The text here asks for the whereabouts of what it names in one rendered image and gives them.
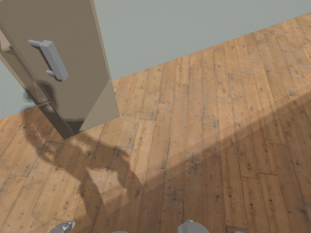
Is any handle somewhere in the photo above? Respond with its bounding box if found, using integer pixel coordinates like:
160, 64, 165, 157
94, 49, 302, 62
28, 40, 69, 81

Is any robot left hand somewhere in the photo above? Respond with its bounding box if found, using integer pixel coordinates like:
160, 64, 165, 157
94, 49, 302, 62
50, 220, 76, 233

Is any cupboard door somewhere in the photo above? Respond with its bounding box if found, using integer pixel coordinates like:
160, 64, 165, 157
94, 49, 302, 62
0, 0, 109, 136

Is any robot right thigh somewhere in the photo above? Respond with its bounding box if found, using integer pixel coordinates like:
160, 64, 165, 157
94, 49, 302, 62
177, 221, 210, 233

